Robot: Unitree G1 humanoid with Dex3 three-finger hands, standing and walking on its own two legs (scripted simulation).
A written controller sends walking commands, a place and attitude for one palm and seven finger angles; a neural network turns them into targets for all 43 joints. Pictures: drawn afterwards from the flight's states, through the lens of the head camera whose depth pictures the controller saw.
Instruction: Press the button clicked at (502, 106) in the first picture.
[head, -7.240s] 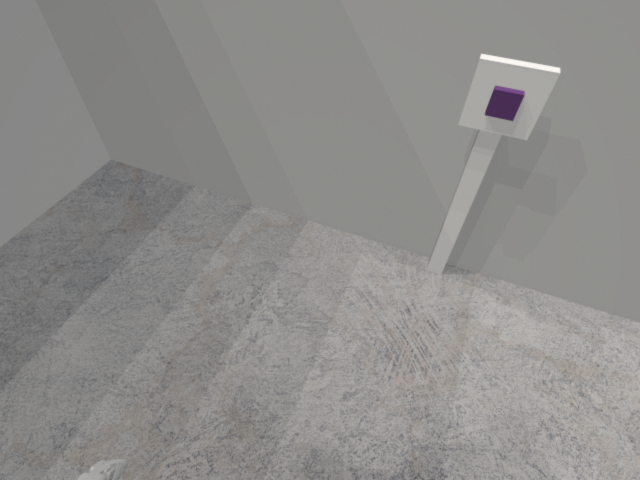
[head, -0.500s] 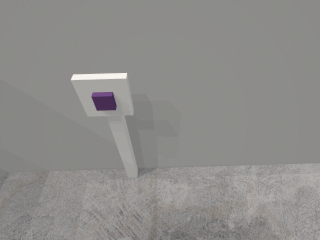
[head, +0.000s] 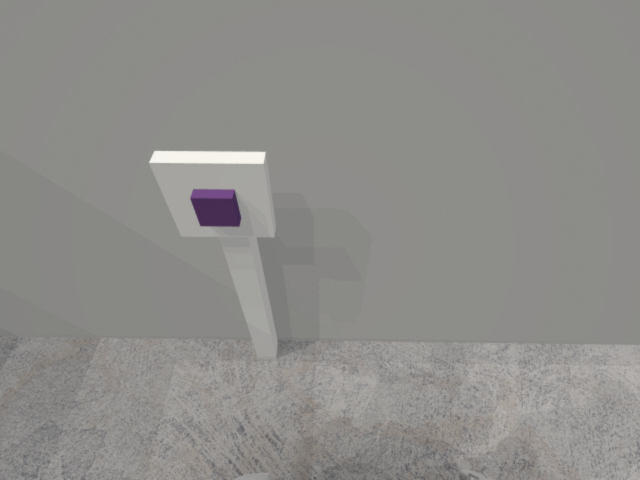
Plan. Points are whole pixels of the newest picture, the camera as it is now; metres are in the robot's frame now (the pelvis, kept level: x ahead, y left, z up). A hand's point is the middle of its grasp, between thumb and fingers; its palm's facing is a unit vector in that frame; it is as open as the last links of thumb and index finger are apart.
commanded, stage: come to a stop and stand still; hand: left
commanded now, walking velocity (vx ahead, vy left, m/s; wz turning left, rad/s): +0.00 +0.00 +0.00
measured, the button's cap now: (217, 206) +0.52 +0.23 -0.01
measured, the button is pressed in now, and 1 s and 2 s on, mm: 0 0 0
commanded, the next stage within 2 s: look again from close up in 0.56 s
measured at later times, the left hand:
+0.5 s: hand out of the picture -0.03 +0.16 -0.16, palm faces +0.05 -0.98 -0.19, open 7.3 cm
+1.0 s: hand out of the picture +0.01 +0.21 -0.16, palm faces +0.06 -0.97 -0.25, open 7.4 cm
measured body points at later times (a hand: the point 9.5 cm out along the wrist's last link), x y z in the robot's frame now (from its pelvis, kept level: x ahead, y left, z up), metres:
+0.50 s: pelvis -0.04 -0.01 +0.01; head -0.04 -0.01 +0.46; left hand -0.03 +0.21 -0.15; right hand -0.07 -0.22 -0.15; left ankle -0.02 +0.12 -0.73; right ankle -0.01 -0.13 -0.73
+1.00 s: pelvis -0.04 +0.00 +0.00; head -0.05 +0.01 +0.45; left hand +0.01 +0.26 -0.14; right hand +0.01 -0.26 -0.13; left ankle -0.02 +0.12 -0.73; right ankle -0.01 -0.13 -0.73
